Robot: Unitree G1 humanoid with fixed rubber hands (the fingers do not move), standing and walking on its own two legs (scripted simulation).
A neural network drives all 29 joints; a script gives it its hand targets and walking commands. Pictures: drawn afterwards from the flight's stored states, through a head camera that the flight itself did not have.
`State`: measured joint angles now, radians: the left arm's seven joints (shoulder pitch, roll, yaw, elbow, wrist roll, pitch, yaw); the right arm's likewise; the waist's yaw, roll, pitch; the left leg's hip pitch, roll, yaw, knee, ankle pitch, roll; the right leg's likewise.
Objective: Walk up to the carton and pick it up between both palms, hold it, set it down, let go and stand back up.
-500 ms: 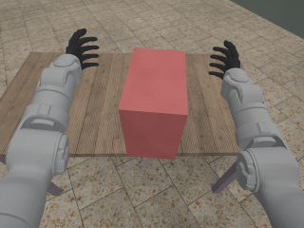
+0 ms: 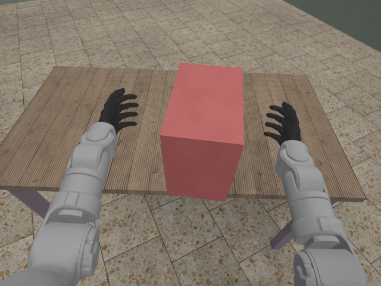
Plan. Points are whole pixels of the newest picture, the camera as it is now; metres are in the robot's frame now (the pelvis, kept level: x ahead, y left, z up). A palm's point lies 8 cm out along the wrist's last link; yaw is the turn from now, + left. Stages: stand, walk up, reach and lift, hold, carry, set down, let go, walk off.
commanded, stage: set down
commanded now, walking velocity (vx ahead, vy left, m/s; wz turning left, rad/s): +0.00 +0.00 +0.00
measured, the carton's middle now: (203, 133) +0.49 -0.04 +0.00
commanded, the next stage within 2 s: none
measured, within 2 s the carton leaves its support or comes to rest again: neither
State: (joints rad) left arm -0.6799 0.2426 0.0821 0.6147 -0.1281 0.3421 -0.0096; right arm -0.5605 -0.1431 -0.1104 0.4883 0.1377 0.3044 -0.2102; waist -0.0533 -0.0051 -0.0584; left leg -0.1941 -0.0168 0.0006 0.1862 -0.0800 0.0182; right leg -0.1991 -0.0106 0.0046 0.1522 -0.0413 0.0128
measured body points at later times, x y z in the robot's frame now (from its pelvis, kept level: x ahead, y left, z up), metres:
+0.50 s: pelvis +0.00 +0.00 +0.00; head +0.02 +0.01 +0.45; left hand +0.35 +0.18 +0.06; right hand +0.32 -0.20 +0.05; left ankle +0.00 +0.11 -0.75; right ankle +0.02 -0.13 -0.75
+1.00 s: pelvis +0.02 +0.00 +0.00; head +0.03 +0.01 +0.45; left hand +0.28 +0.19 +0.00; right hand +0.26 -0.20 +0.00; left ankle +0.00 +0.11 -0.75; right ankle +0.02 -0.13 -0.75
